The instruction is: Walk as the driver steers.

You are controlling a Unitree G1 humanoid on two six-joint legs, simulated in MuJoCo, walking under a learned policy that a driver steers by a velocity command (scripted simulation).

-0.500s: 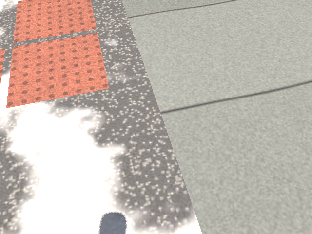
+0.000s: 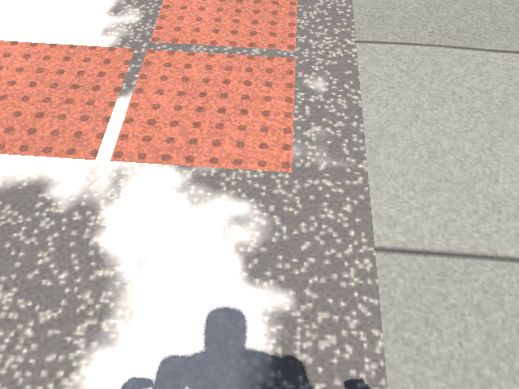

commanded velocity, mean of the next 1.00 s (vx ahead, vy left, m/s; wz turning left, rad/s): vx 0.24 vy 0.00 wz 0.04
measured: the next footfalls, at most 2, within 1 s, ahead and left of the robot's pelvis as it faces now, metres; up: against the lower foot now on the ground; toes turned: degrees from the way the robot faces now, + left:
right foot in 0.34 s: +0.38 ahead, -0.13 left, +0.00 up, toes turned +11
left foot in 0.72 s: +0.35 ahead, +0.11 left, +0.00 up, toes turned +3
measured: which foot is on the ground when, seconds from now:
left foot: down 0.00-0.36, up 0.38-0.70, down 0.72-1.00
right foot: up 0.00-0.32, down 0.34-0.74, up 0.76-1.00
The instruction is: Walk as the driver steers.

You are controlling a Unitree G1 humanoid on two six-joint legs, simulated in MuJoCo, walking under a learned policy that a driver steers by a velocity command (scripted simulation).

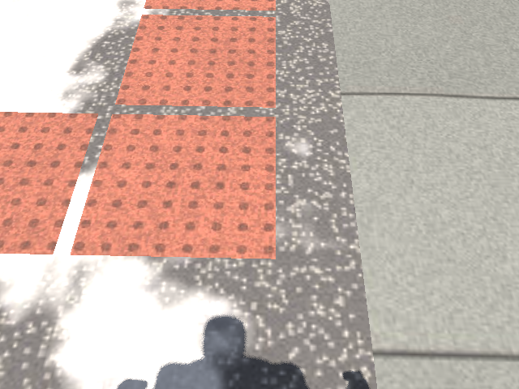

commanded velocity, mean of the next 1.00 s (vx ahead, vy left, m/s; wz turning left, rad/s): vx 0.01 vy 0.00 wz -0.26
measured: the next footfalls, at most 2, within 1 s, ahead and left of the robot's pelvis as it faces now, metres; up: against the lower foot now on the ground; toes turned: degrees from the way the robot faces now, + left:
right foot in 0.08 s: +0.05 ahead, -0.13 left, +0.00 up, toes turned -6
left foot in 0.54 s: +0.09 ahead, +0.10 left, +0.00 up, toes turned -15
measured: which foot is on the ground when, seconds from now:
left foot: down 0.00-0.08, up 0.10-0.52, down 0.54-1.00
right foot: up 0.00-0.06, down 0.08-1.00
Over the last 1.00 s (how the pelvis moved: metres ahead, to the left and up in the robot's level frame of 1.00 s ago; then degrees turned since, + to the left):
0.31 -0.04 0.01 -2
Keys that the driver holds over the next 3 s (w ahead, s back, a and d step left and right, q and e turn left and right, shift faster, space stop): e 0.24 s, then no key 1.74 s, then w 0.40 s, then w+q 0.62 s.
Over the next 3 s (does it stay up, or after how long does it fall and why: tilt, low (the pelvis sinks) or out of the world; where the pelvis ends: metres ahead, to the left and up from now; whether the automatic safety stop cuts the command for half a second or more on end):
stays up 0.43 -0.08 0.00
